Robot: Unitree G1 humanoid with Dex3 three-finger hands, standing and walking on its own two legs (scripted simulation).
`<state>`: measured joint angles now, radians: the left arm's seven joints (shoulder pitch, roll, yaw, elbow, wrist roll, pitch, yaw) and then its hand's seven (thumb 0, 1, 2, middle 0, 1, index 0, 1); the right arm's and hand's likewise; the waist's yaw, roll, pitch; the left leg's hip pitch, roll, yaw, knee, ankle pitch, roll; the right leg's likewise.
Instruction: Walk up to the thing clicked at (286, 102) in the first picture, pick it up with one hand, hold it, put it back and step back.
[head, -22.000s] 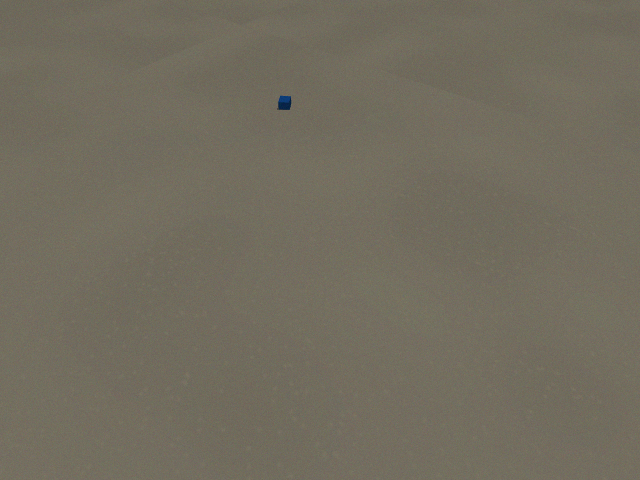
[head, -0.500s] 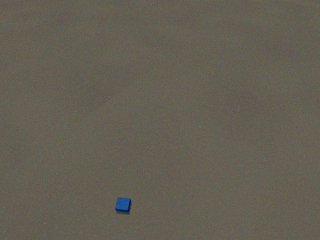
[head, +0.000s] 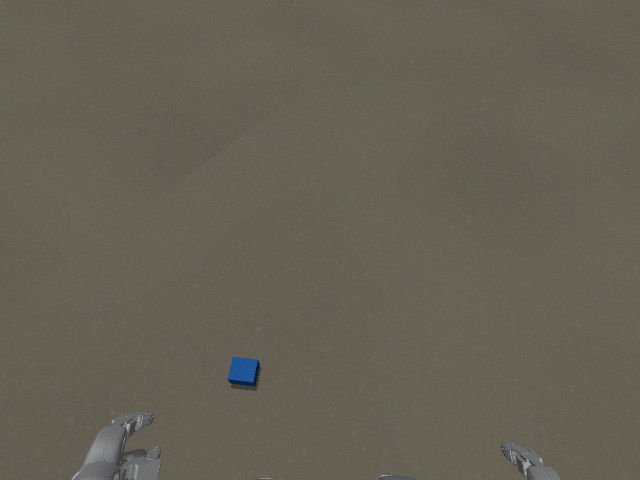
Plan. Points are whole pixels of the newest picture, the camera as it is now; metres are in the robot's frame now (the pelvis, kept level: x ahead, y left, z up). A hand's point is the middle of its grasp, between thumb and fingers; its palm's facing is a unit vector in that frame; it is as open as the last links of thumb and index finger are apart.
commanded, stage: rise first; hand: left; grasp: from above
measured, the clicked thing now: (244, 371) +0.45 +0.23 -0.74
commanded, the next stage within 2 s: none
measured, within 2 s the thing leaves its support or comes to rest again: neither
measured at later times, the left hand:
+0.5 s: hand (151, 479) +0.14 +0.26 -0.21, palm faces -0.17 -0.88 -0.44, open 12.9 cm
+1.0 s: hand (164, 464) +0.17 +0.28 -0.32, palm faces -0.40 -0.68 -0.61, open 12.9 cm
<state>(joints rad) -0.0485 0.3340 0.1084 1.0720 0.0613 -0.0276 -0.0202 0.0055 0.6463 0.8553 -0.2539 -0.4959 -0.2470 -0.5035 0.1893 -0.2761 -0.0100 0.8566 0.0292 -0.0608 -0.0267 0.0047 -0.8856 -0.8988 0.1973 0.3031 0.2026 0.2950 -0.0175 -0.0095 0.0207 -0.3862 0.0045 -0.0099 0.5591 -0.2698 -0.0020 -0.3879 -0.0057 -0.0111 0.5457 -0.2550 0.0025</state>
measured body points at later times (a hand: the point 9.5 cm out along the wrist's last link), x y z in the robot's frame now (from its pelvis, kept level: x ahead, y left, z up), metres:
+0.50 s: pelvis +0.01 +0.01 -0.07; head +0.10 +0.03 +0.37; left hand +0.15 +0.31 -0.18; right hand +0.17 -0.25 -0.16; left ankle +0.01 +0.12 -0.73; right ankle +0.01 -0.12 -0.73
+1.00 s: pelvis -0.03 +0.00 -0.18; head +0.12 +0.02 +0.25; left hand +0.19 +0.32 -0.28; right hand +0.17 -0.26 -0.27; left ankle +0.01 +0.12 -0.73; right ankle +0.01 -0.12 -0.73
